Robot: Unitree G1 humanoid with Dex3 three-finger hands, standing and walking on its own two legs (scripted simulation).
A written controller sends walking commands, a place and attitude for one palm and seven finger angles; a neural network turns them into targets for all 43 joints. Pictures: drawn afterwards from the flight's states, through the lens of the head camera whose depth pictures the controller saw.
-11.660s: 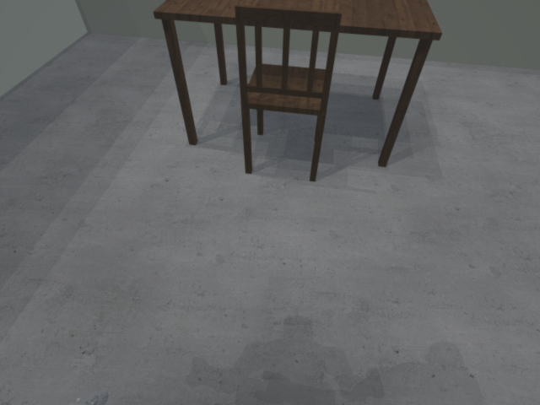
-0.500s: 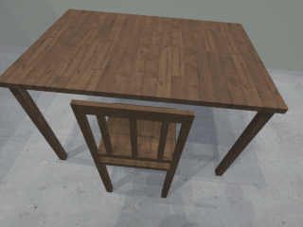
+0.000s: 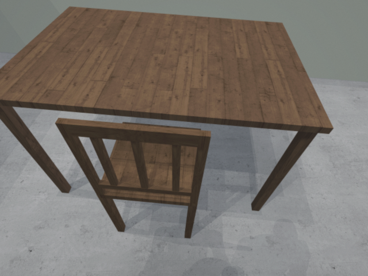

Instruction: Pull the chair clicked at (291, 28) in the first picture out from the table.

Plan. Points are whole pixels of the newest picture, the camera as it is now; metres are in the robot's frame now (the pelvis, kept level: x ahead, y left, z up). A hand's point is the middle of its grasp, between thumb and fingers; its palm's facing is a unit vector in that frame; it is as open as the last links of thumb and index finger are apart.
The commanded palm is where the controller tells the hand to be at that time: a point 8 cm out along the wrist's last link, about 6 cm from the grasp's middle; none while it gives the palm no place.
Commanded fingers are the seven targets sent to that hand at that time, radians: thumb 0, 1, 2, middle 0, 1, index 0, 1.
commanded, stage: come to a stop and stand still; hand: left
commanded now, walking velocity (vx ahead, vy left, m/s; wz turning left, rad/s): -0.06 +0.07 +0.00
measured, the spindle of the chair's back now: (141, 165) +0.43 +0.16 -0.11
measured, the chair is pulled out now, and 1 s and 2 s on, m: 0.00 0.00 0.00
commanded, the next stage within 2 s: look again from close up in 1.22 s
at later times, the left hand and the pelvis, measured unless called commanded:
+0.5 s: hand out of the picture +0.00 +0.21 -0.17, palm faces +0.02 -0.97 -0.25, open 7.4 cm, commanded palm none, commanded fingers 0.00 0.90 0.90 -0.20 -0.30 -0.20 -0.30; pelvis -0.02 +0.02 +0.00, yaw +0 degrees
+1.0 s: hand out of the picture -0.02 +0.21 -0.17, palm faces +0.03 -0.98 -0.17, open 7.4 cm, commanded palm none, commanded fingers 0.00 0.90 0.90 -0.20 -0.30 -0.20 -0.30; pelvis -0.01 +0.05 +0.01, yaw +0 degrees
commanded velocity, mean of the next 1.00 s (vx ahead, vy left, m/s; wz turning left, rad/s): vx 0.00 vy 0.00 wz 0.00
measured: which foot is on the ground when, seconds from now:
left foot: down 0.00-1.00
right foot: down 0.00-1.00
